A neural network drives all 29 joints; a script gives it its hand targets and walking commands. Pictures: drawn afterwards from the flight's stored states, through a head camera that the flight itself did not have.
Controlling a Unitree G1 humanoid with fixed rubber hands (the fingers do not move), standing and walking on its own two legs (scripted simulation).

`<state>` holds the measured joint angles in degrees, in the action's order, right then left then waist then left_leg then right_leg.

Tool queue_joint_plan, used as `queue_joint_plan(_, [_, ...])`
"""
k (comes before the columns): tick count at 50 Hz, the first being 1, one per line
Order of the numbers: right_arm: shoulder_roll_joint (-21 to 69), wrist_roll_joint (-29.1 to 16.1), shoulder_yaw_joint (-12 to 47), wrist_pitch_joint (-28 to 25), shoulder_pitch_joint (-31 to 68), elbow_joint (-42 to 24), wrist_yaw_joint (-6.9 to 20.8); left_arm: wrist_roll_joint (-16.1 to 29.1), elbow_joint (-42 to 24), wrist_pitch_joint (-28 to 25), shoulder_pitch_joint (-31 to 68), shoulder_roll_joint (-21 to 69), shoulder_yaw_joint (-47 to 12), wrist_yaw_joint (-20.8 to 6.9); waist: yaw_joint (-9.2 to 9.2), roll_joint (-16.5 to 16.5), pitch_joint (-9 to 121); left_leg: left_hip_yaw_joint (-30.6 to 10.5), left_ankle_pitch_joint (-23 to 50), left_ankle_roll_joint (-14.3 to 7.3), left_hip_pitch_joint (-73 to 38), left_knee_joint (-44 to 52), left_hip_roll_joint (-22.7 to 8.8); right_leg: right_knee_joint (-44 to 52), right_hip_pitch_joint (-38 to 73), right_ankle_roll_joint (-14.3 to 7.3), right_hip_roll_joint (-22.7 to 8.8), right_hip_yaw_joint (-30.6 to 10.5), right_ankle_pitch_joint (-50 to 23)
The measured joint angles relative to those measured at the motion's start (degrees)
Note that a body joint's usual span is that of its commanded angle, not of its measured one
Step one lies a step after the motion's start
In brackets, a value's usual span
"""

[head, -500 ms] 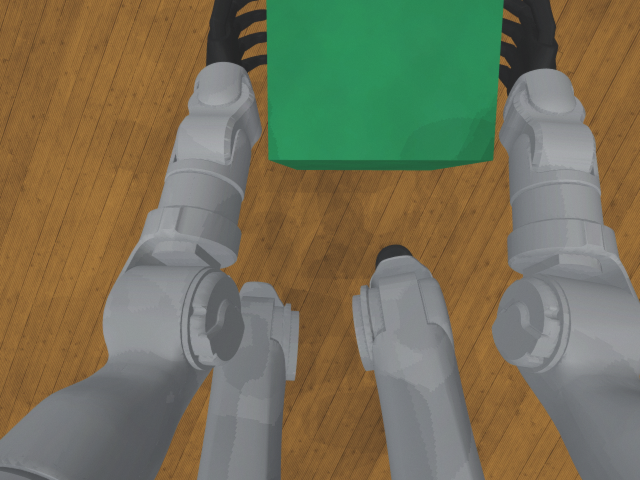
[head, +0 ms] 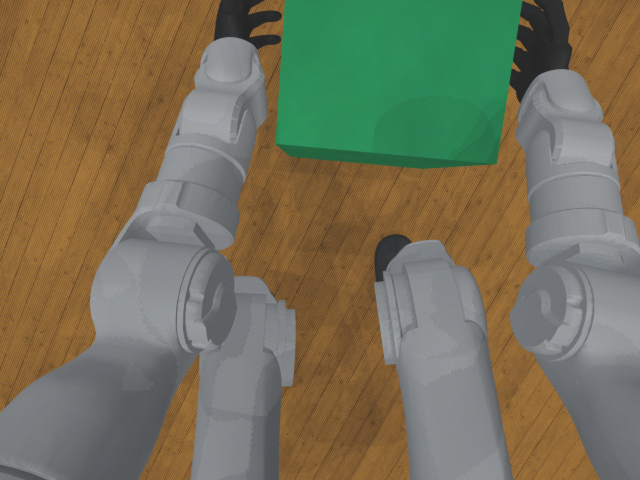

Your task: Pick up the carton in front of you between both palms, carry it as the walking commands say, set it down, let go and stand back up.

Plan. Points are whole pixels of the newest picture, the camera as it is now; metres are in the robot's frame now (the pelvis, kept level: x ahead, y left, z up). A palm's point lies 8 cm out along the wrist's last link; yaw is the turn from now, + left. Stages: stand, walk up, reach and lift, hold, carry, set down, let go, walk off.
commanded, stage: set down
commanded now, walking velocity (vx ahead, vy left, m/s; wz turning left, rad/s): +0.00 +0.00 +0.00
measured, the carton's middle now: (377, 75) +0.50 -0.14 -0.26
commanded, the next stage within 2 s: none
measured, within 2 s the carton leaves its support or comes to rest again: rests again in 0.14 s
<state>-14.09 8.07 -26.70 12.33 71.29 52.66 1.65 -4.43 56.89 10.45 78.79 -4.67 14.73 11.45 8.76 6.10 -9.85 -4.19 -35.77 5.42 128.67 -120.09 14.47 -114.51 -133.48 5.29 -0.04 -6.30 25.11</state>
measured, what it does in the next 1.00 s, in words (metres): stands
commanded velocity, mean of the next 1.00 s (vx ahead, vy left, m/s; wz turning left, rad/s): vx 0.00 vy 0.00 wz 0.00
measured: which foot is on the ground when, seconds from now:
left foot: down 0.00-1.00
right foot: down 0.00-1.00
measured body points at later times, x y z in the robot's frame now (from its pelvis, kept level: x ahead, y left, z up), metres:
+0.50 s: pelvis -0.01 +0.00 -0.01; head +0.35 -0.06 +0.25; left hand +0.55 +0.01 -0.19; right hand +0.47 -0.29 -0.20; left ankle +0.09 +0.11 -0.37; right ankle +0.14 -0.15 -0.37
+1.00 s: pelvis -0.01 -0.01 -0.02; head +0.37 -0.06 +0.21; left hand +0.55 +0.03 -0.22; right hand +0.46 -0.35 -0.22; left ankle +0.09 +0.11 -0.37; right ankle +0.13 -0.15 -0.37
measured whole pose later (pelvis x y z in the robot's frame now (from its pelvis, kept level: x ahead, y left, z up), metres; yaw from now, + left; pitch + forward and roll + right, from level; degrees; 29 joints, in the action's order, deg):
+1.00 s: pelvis -0.01 -0.01 -0.02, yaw -1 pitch +37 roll +1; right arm -27.9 -9.8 -18.7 -2.5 77.3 68.7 1.4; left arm 7.7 57.3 5.2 81.4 -15.4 0.0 8.3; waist 7.6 2.3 -23.5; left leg -2.9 -36.4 4.8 125.9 -124.7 8.7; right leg -118.9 -131.8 1.6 -2.8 -3.1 24.5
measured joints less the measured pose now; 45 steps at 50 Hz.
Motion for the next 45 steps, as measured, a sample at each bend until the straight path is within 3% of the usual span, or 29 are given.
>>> queue_joint_plan(34, [-4.00, -1.10, 0.48, -5.81, 5.56, 10.08, 3.13, 0.29, 8.88, -4.57, 5.67, -4.20, -2.06, -5.49, 0.05, -0.02, -7.24, 1.58, 0.42, -1.27, -1.08, -4.03, -2.33, -3.80, 1.54, -1.04, -1.95, 0.98, -0.10])
queue_joint_plan(39, [-5.53, -3.67, 0.74, -10.17, 7.07, 15.64, 1.70, 3.76, 8.29, -5.43, 5.72, -5.88, -6.95, -5.14, -0.09, -1.15, -9.47, 1.63, 0.24, -1.17, -1.85, -4.42, -3.09, -4.09, 2.10, -1.10, -1.95, 1.25, -0.26])
queue_joint_plan(45, [-10.73, -11.89, 4.38, -14.21, 6.44, 18.53, -0.88, 9.63, 5.58, -5.61, 4.66, -9.64, -12.27, -3.47, -0.64, -2.88, -12.73, 1.42, -0.20, -0.99, -2.66, -4.36, -4.69, -3.96, 2.28, -2.45, -2.40, 2.39, -0.49])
